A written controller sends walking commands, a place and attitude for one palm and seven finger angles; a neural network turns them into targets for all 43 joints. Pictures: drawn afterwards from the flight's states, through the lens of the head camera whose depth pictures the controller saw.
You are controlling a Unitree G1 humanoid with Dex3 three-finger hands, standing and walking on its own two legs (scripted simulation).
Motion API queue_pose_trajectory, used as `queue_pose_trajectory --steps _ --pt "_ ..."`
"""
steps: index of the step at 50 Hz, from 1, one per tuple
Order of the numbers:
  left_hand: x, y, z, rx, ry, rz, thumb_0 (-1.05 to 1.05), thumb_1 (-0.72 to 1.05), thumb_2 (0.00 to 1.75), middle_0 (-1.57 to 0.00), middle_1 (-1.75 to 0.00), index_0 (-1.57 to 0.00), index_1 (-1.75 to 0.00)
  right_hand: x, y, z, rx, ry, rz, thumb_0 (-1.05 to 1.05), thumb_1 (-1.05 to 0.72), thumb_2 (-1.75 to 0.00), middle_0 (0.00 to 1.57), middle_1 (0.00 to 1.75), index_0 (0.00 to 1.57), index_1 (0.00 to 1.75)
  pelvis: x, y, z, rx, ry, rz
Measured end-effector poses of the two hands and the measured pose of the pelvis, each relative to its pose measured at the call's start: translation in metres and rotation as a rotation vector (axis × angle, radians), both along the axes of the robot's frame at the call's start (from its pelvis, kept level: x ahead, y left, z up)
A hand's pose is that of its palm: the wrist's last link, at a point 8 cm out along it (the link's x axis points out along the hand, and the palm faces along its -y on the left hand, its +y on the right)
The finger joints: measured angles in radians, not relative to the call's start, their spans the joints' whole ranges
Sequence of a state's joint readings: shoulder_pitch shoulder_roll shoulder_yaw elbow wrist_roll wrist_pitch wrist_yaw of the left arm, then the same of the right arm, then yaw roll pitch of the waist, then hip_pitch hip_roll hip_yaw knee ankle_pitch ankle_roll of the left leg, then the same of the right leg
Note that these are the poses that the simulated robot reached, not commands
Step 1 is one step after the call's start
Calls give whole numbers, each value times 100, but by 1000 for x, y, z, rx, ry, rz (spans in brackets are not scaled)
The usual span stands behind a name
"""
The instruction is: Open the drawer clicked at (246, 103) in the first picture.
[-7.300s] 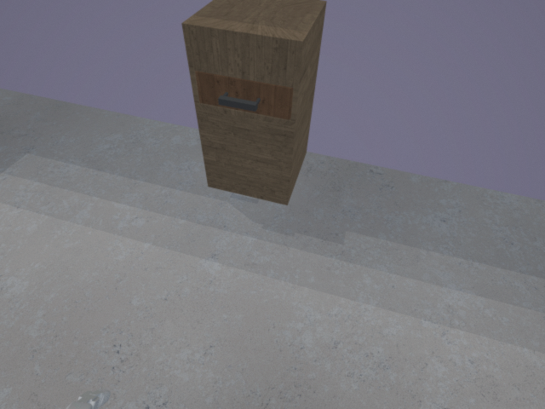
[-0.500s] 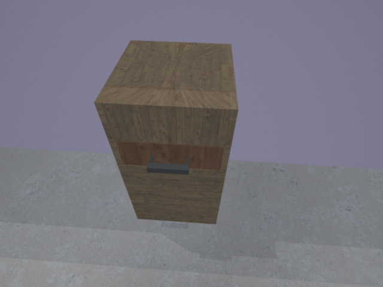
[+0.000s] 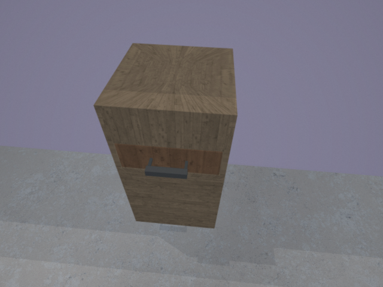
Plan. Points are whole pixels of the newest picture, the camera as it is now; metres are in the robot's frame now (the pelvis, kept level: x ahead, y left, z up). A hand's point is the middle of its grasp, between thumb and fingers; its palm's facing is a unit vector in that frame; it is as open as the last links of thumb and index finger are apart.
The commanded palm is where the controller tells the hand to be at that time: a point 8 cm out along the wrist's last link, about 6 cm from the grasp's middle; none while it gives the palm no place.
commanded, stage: look again from close up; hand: left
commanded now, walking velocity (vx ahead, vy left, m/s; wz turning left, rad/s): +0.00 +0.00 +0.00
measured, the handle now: (167, 167) +0.55 +0.12 -0.20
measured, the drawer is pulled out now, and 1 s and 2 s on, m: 0.00 0.00 0.00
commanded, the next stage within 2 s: shuffle to correct the standing spot in 0.04 s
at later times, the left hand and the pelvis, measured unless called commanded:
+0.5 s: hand out of the picture -0.02 +0.15 -0.18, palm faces +0.03 -0.99 -0.17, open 7.4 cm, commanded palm none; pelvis +0.01 -0.01 -0.01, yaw +0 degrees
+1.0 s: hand out of the picture -0.02 +0.12 -0.17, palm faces +0.06 -0.98 -0.17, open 7.4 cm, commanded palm none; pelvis +0.00 -0.03 +0.00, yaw +1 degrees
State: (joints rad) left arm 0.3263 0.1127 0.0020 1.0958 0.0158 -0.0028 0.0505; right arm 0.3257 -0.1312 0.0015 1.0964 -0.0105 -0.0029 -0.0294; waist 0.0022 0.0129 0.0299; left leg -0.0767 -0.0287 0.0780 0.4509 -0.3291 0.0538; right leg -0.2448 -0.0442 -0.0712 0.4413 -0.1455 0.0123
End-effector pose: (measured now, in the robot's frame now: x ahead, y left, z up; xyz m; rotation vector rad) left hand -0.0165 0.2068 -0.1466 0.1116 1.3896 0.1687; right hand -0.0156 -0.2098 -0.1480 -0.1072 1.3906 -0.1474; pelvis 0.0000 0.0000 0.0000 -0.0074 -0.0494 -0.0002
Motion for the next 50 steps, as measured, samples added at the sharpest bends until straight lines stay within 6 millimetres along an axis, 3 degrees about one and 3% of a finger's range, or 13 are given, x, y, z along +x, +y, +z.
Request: queue_pose_trajectory --steps 15,22,33,50 --pt "-8 -11 -4 -27 46 -6 0 91 90 -20 -30 -19 -30 -21 1 2 -1 68 -24 0 -90 -90 20 29 20 30 5 -4 0 4 15 -4" --pt "-8 -11 -9 -23 47 -25 0 90 90 -20 -30 -20 -30 -9 -6 -3 -11 1 2 1 -90 -90 20 29 20 30 3 -8 -6 3 7 7" --pt "2 -18 0 9 -5 -17 1 91 90 -20 -30 -19 -30 6 -7 -9 43 -52 22 0 -90 -90 20 29 20 30 4 -18 -4 12 -2 3" --pt "-13 -39 2 -12 29 7 1 92 90 -20 -30 -20 -30 -40 -23 -3 35 90 8 0 -91 -90 20 29 20 30 -3 -33 0 15 6 11"
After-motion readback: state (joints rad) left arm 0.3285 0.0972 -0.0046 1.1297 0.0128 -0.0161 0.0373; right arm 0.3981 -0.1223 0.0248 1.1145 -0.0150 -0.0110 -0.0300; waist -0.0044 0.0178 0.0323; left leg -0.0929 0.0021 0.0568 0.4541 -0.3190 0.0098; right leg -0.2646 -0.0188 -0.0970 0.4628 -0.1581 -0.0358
